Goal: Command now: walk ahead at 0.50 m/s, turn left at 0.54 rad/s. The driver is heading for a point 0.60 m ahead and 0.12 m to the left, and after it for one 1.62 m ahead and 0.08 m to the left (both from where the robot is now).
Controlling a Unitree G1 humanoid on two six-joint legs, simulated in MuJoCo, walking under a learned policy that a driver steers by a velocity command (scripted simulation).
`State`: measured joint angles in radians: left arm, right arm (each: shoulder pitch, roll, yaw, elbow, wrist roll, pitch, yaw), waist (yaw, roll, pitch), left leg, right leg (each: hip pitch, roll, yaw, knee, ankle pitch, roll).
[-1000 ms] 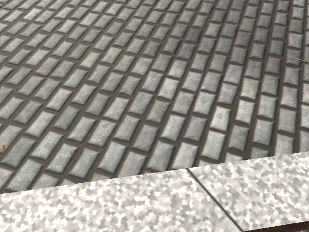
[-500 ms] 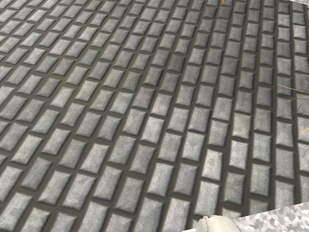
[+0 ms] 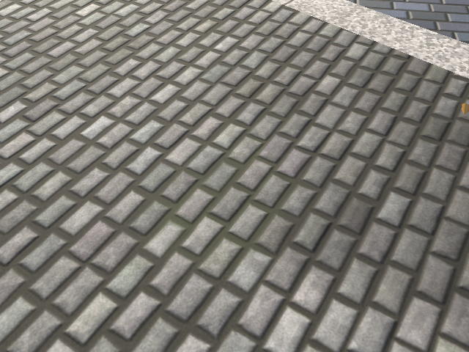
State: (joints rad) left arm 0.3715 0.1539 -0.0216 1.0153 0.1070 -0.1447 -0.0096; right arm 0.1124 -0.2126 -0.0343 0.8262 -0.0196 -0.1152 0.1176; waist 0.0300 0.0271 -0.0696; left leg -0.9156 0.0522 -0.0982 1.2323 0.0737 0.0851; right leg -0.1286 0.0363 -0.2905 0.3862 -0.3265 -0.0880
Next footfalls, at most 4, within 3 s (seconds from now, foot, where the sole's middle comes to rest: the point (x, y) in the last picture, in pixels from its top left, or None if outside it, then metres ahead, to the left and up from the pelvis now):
0.22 left None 0.25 0.12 -0.77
0.56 right None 0.40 -0.10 -0.77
0.88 left None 0.27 0.12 -0.77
1.84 left None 0.53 0.27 -0.77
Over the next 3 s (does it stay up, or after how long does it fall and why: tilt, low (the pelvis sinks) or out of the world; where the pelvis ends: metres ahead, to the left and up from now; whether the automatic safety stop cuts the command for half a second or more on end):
stays up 0.66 0.20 0.01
